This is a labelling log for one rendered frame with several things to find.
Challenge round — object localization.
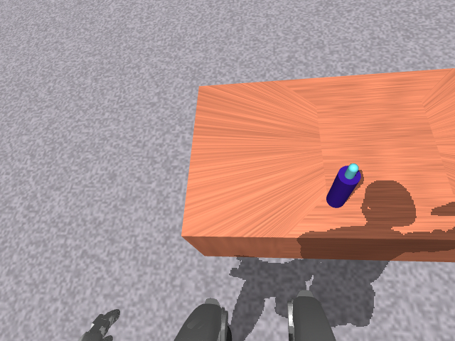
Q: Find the left robot hand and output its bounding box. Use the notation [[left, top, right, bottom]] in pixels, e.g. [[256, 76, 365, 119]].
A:
[[78, 309, 120, 341]]

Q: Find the bottle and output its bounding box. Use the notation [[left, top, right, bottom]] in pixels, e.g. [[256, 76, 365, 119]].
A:
[[326, 163, 361, 208]]

